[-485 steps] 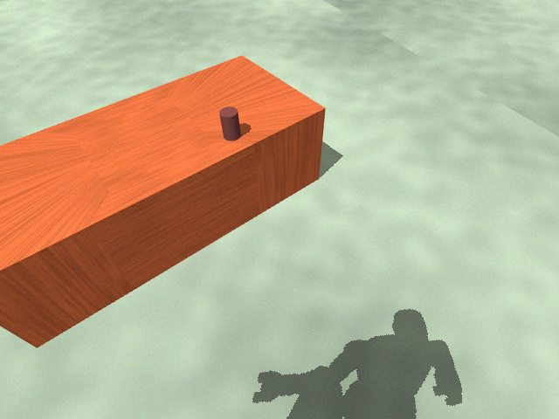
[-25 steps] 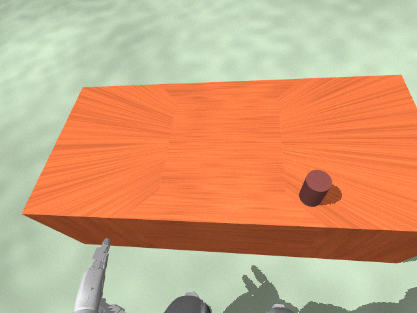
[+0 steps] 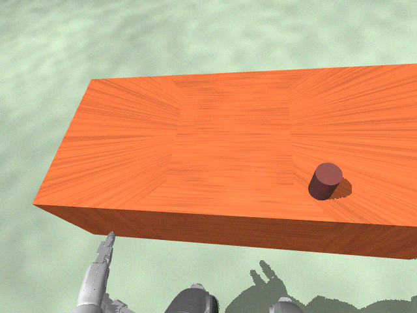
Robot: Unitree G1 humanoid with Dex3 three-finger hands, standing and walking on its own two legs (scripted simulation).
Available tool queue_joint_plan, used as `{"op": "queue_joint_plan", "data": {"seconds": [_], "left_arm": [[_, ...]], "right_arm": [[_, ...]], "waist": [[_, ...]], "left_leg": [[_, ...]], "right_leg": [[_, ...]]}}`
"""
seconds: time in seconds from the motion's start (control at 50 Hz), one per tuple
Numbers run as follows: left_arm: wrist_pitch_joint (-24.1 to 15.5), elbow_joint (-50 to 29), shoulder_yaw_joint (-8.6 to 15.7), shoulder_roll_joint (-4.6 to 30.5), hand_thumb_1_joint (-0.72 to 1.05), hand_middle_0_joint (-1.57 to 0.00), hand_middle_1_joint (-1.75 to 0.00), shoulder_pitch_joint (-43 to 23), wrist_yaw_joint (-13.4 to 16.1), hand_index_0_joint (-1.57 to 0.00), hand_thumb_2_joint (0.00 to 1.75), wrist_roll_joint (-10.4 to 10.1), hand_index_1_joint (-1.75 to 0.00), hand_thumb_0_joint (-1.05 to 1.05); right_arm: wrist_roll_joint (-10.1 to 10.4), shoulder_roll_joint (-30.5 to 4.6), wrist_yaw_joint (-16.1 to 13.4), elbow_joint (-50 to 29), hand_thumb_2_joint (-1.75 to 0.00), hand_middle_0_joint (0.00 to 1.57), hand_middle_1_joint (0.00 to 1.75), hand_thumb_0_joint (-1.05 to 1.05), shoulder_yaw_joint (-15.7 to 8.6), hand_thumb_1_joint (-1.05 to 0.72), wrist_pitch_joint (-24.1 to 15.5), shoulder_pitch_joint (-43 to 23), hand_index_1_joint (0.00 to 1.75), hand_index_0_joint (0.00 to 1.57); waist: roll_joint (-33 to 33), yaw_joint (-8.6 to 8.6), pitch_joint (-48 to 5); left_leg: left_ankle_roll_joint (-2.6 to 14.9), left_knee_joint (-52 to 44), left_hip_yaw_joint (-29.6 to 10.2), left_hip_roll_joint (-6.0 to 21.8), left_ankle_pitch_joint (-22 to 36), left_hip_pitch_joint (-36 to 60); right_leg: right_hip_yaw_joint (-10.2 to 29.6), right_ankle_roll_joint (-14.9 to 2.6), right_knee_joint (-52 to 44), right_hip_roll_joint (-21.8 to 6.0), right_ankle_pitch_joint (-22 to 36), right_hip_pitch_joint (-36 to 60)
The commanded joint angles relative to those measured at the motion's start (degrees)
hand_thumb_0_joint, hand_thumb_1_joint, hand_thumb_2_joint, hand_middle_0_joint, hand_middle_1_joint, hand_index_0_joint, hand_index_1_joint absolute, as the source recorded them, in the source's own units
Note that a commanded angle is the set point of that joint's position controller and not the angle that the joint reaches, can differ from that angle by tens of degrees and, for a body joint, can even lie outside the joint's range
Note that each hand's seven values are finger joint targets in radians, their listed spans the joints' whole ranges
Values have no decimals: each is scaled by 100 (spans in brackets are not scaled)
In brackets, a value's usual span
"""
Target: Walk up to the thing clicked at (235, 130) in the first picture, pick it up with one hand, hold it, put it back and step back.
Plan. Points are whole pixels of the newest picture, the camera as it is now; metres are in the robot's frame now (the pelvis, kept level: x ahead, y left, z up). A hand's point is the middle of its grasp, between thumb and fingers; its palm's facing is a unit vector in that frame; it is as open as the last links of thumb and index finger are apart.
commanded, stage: go down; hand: right
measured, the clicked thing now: (324, 182) +0.48 -0.22 -0.25
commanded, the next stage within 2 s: approach in 0.14 s
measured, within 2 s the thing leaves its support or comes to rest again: neither
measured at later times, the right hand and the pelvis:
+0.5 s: hand out of the picture +0.39 -0.39 +0.03, palm faces +0.23 +0.97 -0.01, open 17.6 cm; pelvis +0.00 +0.00 -0.02, yaw +0 degrees
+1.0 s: hand (366, 195) +0.43 -0.30 -0.20, palm faces +0.17 +0.98 +0.05, open 17.7 cm; pelvis -0.04 +0.00 -0.14, yaw +4 degrees
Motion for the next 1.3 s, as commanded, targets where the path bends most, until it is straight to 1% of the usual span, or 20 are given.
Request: {"op": "queue_joint_plan", "data": {"seconds": [0.0,0.16,0.26,0.32,0.38,0.42,0.52,0.56,0.6,0.64,0.68,0.76,0.82,0.9,0.98,1.06,1.08,1.1,1.26,1.28], "left_arm": [[-311,-911,574,1146,-54,-5,-5,48,100,-6,5,-23,-5,0],[-296,-795,437,1045,-55,-6,-5,193,126,-5,6,-10,-5,0],[-295,-875,248,920,-57,-5,-4,25,154,-4,6,-19,-5,0],[-347,-1045,631,1262,-57,-5,-4,94,161,-4,6,8,-5,0],[-407,-977,377,982,-57,-5,-4,119,53,-4,6,27,-5,0],[-476,-1189,508,1018,-58,-5,-4,80,6,-4,6,25,-5,0],[-545,-2033,752,1190,-57,-5,-4,619,-81,-4,6,96,-5,0],[-525,-1985,757,1141,-56,-5,-4,697,-142,-4,6,124,-5,0],[-536,-2063,701,1022,-56,-5,-4,720,-186,-4,5,173,-5,0],[-568,-2454,913,1180,-56,-5,-4,589,-224,-4,5,225,-5,0],[-571,-2633,1101,1340,-54,-5,-4,667,-249,-4,4,267,-4,0],[-575,-2610,1044,1175,-55,-5,-4,719,-369,-4,5,345,-5,0],[-662,-3527,1334,1494,-56,-5,-4,527,-396,-4,5,367,-5,0],[-643,-3700,1473,1451,-55,-5,-5,889,-518,-5,5,325,-5,0],[-655,-4304,2007,1850,-54,-5,-5,975,-577,-5,5,297,-5,0],[-628,-4585,1981,1573,-55,-6,-5,1115,-659,-5,5,292,-5,0],[-639,-4880,2109,1712,-55,-6,-5,1083,-648,-5,5,292,-5,0],[-588,-4794,2030,1619,-55,-6,-5,1198,-666,-5,5,286,-5,0],[-373,-4813,2246,1487,-54,-6,-5,1364,-691,-6,4,289,-5,0],[-378,-5049,2314,1563,-54,-6,-5,1268,-696,-6,4,277,-5,0]], "right_arm": [[190,-2517,34,-1148,-7,2,6,0,-289,60,-368,-1732,6,3],[213,-2747,132,-1183,-8,2,6,0,-431,60,-343,-1768,6,3],[328,-2400,218,-883,-8,3,6,0,-317,56,-348,-1598,6,4],[438,-2177,278,-727,-9,2,7,0,-278,57,-521,-1486,7,4],[657,-1717,336,-537,-9,2,7,0,-252,61,-871,-1551,7,4],[775,-1568,351,-396,-8,3,6,0,-327,61,-1188,-1492,6,4],[893,-1857,326,-951,-7,3,6,0,-827,61,-1865,-1493,6,5],[927,-1459,303,-498,-6,4,6,0,-726,61,-1945,-1234,6,5],[823,-1802,198,-734,-5,4,6,0,-966,61,-2141,-1498,6,5],[697,-1853,110,-826,-5,4,5,0,-995,60,-2299,-1515,5,5],[563,-2224,30,-1356,-5,4,6,0,-1239,60,-2478,-1757,6,5],[577,-1487,5,-767,-6,4,6,0,-1079,61,-2671,-1426,6,5],[445,-1803,-114,-1034,-7,3,6,0,-1321,61,-2815,-1539,6,5],[416,-999,-229,-688,-8,3,6,0,-976,61,-2839,-1263,6,4],[267,-1442,-536,-1216,-8,2,7,0,-1288,61,-2935,-1277,7,4],[191,-1168,-782,-1636,-5,4,5,0,-1281,60,-3001,-1396,5,5],[168,-858,-818,-1878,-5,4,5,0,-1097,60,-3009,-1623,5,5],[113,-1084,-911,-1754,-5,4,5,0,-1245,59,-2981,-1430,5,5],[-135,-5,-1409,-2219,-7,3,6,0,-634,60,-2682,-1586,6,4],[-166,-127,-1471,-2317,-7,2,6,0,-655,61,-2675,-1723,6,4]], "waist": [[-1495,-100,-2138],[-1641,-165,-2394],[-1382,-128,-2084],[-1214,44,-2225],[-974,150,-1930],[-820,248,-1909],[-1223,301,-2750],[-1146,346,-2288],[-1397,284,-2470],[-1531,359,-2670],[-2088,316,-3170],[-2166,568,-2980],[-2232,725,-3722],[-2192,988,-3224],[-2411,931,-3632],[-2530,942,-3698],[-2525,1100,-3847],[-2663,964,-3777],[-2746,1052,-3306],[-2753,1052,-3412]], "left_leg": [[311,-289,-163,-236,925,1022],[322,-226,-183,-224,1046,1128],[321,-157,-143,-268,1058,924],[310,26,-136,-284,1230,614],[296,251,-181,-262,983,243],[282,429,-218,-242,795,44],[247,1030,-298,-225,1152,52],[263,1277,-254,-250,846,-458],[293,1549,-329,-226,759,-770],[301,1721,-309,-232,591,-831],[318,1984,-313,-238,606,-1045],[342,2502,-196,-302,464,-1849],[352,2753,-162,-295,588,-1874],[378,3040,-67,-349,154,-2483],[395,3374,-73,-322,64,-2678],[395,3526,-150,-294,241,-2571],[395,3587,-99,-300,220,-2676],[409,3596,-113,-287,90,-2723],[408,3702,-58,-242,-197,-3234],[404,3718,-64,-235,-248,-3218]], "right_leg": [[125,31,-889,155,2043,1235],[117,31,-801,178,2147,1141],[174,49,-738,132,2457,967],[222,58,-474,82,3040,1164],[212,4,-229,111,2518,590],[201,-43,-38,139,1977,198],[170,-26,538,220,2318,28],[205,-14,745,205,2180,-394],[172,-5,1047,197,2073,-630],[182,17,1133,188,1714,-805],[202,65,1349,162,2084,-598],[334,113,1893,52,2424,-1019],[368,131,2199,8,2467,-950],[442,130,2411,8,1925,-1575],[445,136,2683,8,1693,-1626],[333,109,2895,52,1470,-1997],[399,129,2870,37,1496,-1856],[364,138,2856,57,1288,-1940],[353,172,2806,47,885,-2087],[363,161,2827,57,814,-2081]]}}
